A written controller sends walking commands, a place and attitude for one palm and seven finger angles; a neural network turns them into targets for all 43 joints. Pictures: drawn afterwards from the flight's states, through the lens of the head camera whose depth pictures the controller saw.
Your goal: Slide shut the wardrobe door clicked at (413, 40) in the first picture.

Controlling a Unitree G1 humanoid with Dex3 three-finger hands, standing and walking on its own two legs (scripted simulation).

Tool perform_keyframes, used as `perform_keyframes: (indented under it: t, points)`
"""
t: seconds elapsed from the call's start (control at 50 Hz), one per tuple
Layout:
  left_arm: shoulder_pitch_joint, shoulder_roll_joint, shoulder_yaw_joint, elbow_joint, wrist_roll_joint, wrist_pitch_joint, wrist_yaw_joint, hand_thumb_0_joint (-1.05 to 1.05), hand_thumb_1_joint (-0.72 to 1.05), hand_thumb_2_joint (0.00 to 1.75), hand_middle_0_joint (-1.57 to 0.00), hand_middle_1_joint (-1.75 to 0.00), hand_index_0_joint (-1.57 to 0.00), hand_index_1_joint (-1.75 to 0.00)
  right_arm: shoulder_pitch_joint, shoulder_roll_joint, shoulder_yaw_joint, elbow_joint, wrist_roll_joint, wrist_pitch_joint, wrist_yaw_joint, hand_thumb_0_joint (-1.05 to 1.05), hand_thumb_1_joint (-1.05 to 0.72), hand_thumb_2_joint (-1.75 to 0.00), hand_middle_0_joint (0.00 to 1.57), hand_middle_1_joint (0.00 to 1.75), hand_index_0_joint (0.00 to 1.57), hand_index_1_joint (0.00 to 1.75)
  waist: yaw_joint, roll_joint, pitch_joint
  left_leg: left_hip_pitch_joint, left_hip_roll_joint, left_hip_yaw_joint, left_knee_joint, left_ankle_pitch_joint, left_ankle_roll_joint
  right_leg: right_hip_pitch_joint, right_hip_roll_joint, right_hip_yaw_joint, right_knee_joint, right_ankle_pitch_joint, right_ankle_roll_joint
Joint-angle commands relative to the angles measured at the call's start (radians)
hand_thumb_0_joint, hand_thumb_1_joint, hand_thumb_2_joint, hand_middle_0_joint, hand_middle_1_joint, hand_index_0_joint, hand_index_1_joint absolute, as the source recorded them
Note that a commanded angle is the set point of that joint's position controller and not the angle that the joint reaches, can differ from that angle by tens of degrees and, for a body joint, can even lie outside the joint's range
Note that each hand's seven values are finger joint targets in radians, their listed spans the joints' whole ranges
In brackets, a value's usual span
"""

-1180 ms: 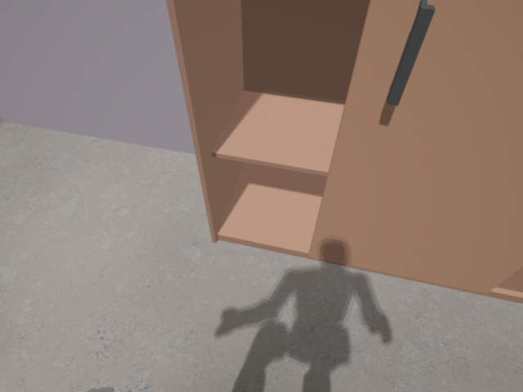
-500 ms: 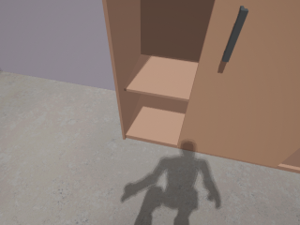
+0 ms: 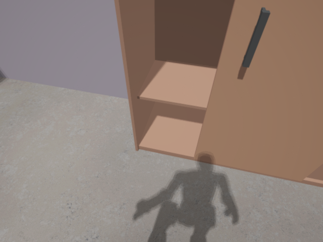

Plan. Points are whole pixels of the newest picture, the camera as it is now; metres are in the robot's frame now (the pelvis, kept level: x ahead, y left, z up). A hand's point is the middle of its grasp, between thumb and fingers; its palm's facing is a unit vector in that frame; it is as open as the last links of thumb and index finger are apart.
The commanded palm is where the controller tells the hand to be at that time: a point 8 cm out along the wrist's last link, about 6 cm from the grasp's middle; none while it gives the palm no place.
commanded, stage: look at it before walking up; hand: right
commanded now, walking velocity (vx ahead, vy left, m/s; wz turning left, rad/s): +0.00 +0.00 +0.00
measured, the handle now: (254, 38) +0.75 -0.28 +0.17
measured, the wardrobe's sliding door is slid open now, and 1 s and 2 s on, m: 0.42 0.42 0.42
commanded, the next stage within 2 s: turn to face it in 0.46 s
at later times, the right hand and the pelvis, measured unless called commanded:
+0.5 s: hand out of the picture +0.07 -0.24 -0.16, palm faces -0.02 +0.95 -0.32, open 7.4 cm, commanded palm none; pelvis +0.01 +0.00 +0.00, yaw +0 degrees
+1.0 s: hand out of the picture +0.04 -0.21 -0.18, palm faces +0.06 +0.97 -0.25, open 7.4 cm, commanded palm none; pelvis +0.00 -0.01 -0.01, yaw -4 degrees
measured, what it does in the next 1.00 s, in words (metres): stands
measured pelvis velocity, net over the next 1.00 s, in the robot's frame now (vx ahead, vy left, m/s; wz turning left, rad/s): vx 0.00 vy -0.01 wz -0.06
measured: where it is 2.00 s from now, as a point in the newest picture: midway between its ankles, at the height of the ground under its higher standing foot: outside the picture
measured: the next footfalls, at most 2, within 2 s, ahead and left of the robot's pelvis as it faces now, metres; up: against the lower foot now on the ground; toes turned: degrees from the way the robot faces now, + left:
left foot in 1.94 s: +0.36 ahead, -0.04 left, +0.00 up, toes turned -1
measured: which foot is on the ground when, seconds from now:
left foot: down 0.00-1.00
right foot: down 0.00-1.00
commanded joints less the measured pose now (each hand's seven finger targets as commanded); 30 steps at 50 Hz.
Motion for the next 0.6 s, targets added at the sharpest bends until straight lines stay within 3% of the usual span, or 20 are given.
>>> perform_keyframes:
  t: [0.0, 0.42, 0.58]
  points:
    - [-0.037, 0.186, 0.032, -0.059, -0.003, -0.024, 0.012, 0.0, 0.9, 0.9, -0.2, -0.3, -0.2, -0.3, -0.025, -0.192, -0.036, -0.063, 0.002, -0.02, -0.01, 0.0, -0.9, -0.9, 0.2, 0.3, 0.2, 0.3, -0.009, -0.001, -0.026, -0.025, 0.112, -0.109, -0.089, 0.04, 0.021, -0.009, -0.101, 0.091, -0.066, 0.071, -0.03]
    - [-0.057, 0.2, 0.033, -0.06, -0.005, -0.029, 0.014, 0.0, 0.9, 0.9, -0.2, -0.3, -0.2, -0.3, -0.024, -0.203, -0.036, -0.058, 0.002, -0.025, -0.01, 0.0, -0.9, -0.9, 0.2, 0.3, 0.2, 0.3, -0.006, 0.003, -0.071, 0.019, 0.12, -0.099, -0.076, 0.164, 0.02, 0.03, -0.108, 0.086, -0.065, 0.154, -0.031]
    - [-0.066, 0.204, 0.031, -0.065, -0.005, -0.029, 0.014, 0.0, 0.9, 0.9, -0.2, -0.3, -0.2, -0.3, -0.034, -0.206, -0.037, -0.057, 0.002, -0.021, -0.01, 0.0, -0.9, -0.9, 0.2, 0.3, 0.2, 0.3, -0.009, -0.013, -0.045, 0.022, 0.118, -0.089, -0.077, 0.149, 0.014, 0.016, -0.107, 0.094, -0.08, 0.159, -0.032]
